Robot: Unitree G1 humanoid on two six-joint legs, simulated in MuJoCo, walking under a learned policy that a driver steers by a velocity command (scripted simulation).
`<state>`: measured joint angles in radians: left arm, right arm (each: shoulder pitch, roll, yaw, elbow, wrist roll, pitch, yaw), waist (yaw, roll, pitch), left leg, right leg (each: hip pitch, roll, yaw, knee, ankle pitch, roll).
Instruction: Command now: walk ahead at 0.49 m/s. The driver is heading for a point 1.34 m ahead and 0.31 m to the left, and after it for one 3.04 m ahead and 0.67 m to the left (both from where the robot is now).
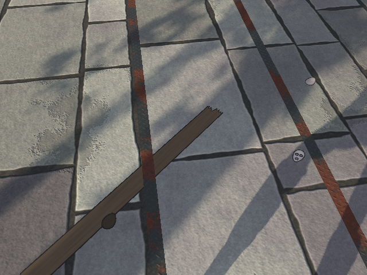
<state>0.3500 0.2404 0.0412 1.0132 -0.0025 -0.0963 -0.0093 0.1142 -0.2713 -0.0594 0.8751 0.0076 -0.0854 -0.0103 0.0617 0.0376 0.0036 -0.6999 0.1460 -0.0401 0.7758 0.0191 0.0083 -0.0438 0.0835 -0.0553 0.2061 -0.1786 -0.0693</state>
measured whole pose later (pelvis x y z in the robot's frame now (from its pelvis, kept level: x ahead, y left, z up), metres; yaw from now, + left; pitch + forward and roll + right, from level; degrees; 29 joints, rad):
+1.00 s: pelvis +0.58 +0.00 +0.00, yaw +8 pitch +0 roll -2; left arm 0.27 0.24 0.07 0.98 0.02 -0.11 -0.01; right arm 0.22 -0.28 -0.09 0.89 0.03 -0.04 -0.02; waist 0.03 0.05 0.02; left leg -0.66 0.12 -0.07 1.06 -0.17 0.04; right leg -0.12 0.03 -0.17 0.30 -0.18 -0.05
